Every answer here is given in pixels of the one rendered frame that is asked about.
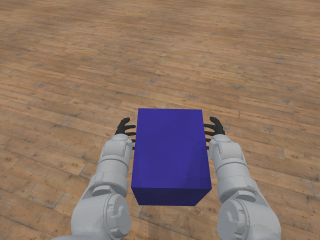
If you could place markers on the carton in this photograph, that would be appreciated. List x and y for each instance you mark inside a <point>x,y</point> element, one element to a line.
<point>170,164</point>

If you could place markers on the left robot upper arm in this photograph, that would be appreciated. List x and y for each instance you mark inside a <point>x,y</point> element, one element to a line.
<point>103,217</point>

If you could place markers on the left robot forearm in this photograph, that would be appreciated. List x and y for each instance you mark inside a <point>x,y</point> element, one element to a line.
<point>112,169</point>

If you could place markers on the left robot hand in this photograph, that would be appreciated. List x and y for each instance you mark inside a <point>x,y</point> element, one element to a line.
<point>122,127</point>

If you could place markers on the right robot hand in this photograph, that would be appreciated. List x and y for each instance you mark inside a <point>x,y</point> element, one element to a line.
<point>218,129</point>

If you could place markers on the right robot forearm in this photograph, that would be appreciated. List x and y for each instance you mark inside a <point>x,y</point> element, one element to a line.
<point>234,179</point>

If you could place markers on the right robot upper arm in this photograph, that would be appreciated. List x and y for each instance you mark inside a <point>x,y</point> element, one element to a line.
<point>240,219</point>

